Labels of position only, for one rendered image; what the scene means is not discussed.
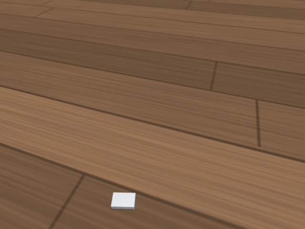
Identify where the small box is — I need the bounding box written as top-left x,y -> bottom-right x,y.
111,192 -> 136,209

